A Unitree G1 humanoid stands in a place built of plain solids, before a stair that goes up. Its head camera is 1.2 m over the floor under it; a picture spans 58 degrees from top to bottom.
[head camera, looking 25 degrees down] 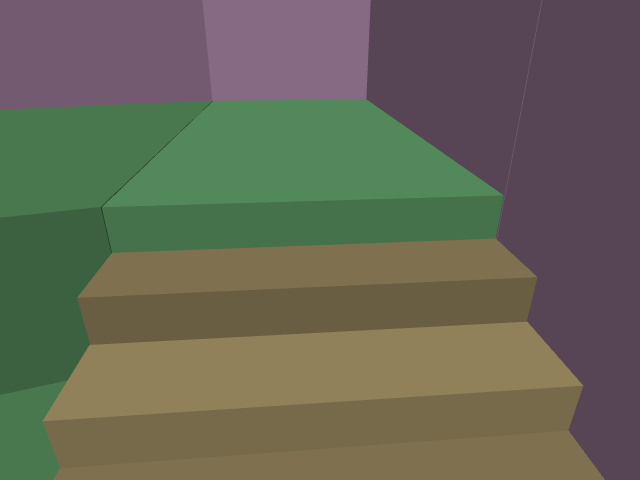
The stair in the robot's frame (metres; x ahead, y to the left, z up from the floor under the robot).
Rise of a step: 0.17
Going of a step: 0.30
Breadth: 1.41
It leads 5 degrees to the left of straight ahead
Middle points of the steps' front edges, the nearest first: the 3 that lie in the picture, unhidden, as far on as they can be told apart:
0.84 -0.02 0.34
1.13 0.01 0.51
1.43 0.03 0.68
